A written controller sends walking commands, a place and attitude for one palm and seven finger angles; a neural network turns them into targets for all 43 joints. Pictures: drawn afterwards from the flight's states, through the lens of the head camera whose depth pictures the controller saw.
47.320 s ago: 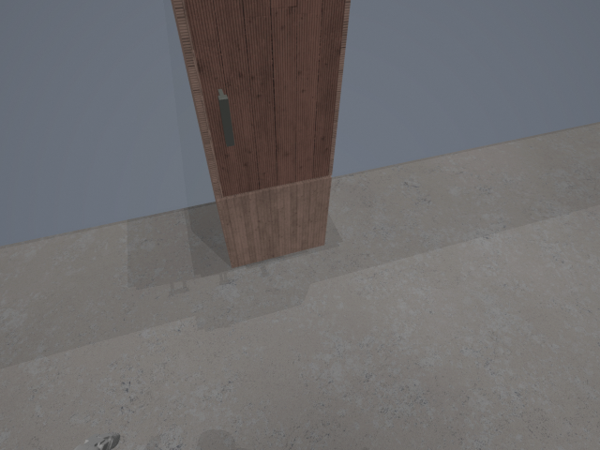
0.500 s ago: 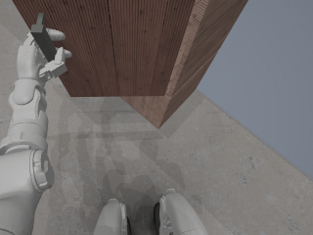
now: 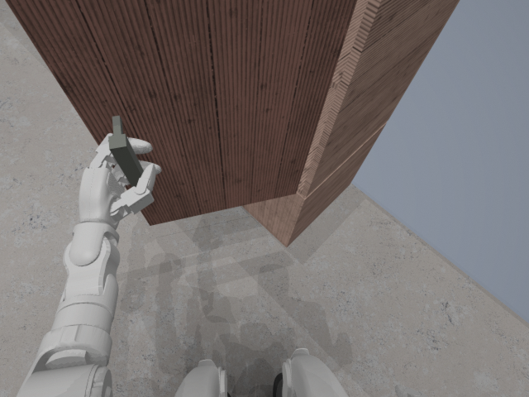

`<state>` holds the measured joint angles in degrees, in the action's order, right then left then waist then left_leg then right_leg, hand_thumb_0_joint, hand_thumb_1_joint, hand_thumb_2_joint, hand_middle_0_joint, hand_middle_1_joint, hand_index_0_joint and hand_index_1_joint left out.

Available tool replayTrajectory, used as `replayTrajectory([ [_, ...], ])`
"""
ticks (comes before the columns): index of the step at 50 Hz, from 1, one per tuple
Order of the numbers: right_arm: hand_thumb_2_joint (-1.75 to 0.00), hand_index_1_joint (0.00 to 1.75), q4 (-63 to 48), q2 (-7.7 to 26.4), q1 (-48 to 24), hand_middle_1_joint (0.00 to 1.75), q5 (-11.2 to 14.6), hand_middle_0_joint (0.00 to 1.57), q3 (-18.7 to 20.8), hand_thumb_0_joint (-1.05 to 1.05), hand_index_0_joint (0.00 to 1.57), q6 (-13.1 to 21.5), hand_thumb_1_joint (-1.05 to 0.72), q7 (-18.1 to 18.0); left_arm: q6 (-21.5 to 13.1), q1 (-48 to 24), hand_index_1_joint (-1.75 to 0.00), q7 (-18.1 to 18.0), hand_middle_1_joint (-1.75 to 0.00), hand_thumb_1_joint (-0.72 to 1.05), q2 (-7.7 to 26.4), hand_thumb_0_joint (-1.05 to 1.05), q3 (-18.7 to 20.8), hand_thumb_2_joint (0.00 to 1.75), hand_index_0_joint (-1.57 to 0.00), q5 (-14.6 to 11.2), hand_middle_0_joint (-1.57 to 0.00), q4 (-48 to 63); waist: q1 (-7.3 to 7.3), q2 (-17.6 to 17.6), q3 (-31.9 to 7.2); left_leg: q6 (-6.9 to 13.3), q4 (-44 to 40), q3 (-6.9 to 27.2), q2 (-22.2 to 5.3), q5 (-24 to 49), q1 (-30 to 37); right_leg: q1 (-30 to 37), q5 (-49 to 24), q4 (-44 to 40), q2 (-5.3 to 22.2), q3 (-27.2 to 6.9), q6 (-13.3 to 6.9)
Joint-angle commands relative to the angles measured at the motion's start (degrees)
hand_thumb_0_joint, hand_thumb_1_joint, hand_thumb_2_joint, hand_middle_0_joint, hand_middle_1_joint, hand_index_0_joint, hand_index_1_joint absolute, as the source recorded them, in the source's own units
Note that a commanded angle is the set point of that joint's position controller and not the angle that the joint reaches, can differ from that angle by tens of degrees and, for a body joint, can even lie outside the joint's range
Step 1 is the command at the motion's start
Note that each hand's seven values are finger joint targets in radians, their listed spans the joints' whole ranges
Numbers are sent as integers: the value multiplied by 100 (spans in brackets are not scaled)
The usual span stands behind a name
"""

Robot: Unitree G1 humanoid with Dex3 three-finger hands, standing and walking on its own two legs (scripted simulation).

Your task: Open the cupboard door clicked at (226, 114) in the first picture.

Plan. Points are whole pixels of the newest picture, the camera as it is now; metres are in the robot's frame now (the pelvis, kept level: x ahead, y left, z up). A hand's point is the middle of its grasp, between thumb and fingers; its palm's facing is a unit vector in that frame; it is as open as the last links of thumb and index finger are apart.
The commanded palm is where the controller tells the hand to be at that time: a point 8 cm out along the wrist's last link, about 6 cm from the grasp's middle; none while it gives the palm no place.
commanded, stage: pull the door open along its arc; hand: left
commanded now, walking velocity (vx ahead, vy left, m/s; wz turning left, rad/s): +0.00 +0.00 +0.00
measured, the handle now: (131, 159) +0.46 +0.20 +0.03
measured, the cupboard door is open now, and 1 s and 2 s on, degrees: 60 92 94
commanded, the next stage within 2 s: open thumb and fingers to let go in 0.60 s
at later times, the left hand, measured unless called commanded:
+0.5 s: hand (199, 255) +0.31 +0.09 +0.03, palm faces +0.41 -0.91 +0.01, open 6.1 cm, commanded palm +0.24 +0.11 +0.02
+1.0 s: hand (225, 279) +0.28 +0.05 +0.03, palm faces +0.41 -0.91 +0.00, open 8.0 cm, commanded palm +0.23 +0.09 +0.02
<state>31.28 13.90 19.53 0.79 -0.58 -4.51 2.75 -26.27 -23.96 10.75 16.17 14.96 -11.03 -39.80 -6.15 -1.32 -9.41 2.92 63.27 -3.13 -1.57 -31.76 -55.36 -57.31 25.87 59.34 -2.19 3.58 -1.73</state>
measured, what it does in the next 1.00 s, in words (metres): shifts its weight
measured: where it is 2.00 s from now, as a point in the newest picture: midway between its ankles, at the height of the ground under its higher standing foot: outside the picture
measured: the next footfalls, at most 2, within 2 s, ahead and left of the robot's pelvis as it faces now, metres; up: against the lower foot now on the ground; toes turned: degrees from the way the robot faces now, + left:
none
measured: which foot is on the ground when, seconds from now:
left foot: down 0.00-1.00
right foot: down 0.00-1.00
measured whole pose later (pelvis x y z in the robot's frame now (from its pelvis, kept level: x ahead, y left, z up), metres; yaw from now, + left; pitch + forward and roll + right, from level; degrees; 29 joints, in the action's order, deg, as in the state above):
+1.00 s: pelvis -0.02 -0.05 -0.01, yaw +6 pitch +17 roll +1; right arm 33.7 10.1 9.7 -4.4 0.1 2.7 1.6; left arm -25.0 1.8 -30.6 -5.7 -10.4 5.1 -18.1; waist -0.2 -0.8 -10.1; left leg -0.9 64.4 0.7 0.7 -30.1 -51.5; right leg -53.5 28.4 64.4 0.3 7.3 -5.6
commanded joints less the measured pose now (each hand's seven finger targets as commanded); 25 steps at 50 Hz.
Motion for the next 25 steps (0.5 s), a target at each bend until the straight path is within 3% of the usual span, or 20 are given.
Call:
replayTrajectory([
  [1, -90, 30, -543, 707, 244, 30, -139, 20, 361, 0, 20, 327, -90, 57, -486, 179, -135, -1598, -135, 90, 219, 0, 440, 90, -40, -111, -40, 1820, 602, -184, -2370, -365, -676, 374, 50, 3653, 1258, 2090, -2820, -159, 21, -69, 28],
  [4, -90, 30, -567, 650, 141, 30, -291, 20, 386, 0, 20, 332, -90, 124, -592, 276, -135, -2480, -135, 90, -116, 0, 7, 90, -40, 502, -40, 2395, 577, -71, -2348, -374, -594, 394, 58, 3646, 1251, 2107, -2871, -62, 57, -96, -11],
  [6, -90, 30, -568, 556, -7, 30, -360, 20, 386, 0, 20, 310, -90, 158, -577, 586, -135, -2944, -135, 90, -685, 0, -443, 90, -40, 807, -40, 2505, 586, -166, -2271, -405, -600, 395, 55, 3599, 1371, 1982, -2744, -60, 89, -75, -17],
  [9, -90, 30, -575, 528, -173, 30, -450, 20, 396, 0, 20, 310, -90, 119, -577, 393, -135, -3476, -135, 90, -974, 0, -812, 90, -40, 1180, -40, 2692, 490, 188, -2219, -355, -585, 433, 100, 3091, 1231, 2040, -2591, -100, 101, -97, -25],
  [11, -90, 30, -546, 451, -332, 30, -473, 20, 396, 0, 20, 336, -90, 101, -555, 575, -135, -3733, -135, 90, -1351, 0, -1153, 90, -40, 1373, -40, 2676, 517, 161, -2244, -347, -616, 420, 128, 2845, 1272, 2040, -2454, -137, 132, -103, -18],
  [15, -90, 30, -510, 390, -549, 30, -507, 20, 385, 0, 20, 419, -90, 39, -522, 646, -135, -3939, -135, 90, -1687, 0, -1658, 90, -40, 1603, -40, 2754, 456, 272, -2135, -285, -643, 378, 193, 2291, 1176, 2134, -2237, -308, 174, -160, -14],
  [18, -90, 30, -476, 342, -696, 30, -510, 20, 354, 0, 20, 502, -90, -1, -496, 714, -135, -3956, -135, 90, -1910, 0, -1957, 90, -40, 1634, -40, 2784, 419, 340, -1992, -254, -672, 355, 229, 1965, 1108, 2201, -2034, -436, 204, -208, -14],
  [20, -90, 30, -516, 302, -755, 30, -508, 20, 346, 0, 20, 561, -90, 0, -480, 1099, -135, -3962, -135, 90, -2097, 0, -2168, 90, -40, 1633, -40, 2884, 486, 303, -2016, -253, -684, 334, 251, 1998, 1109, 2332, -2108, -480, 226, -240, -29],
  [25, -90, 30, -567, 253, -914, 30, -502, 20, 315, 0, 20, 709, -90, 17, -404, 1646, -135, -3998, -135, 90, -2440, 0, -2637, 90, -40, 1659, -40, 3102, 441, 524, -1737, -239, -679, 360, 266, 1783, 972, 2316, -1958, -593, 284, -289, -11],
])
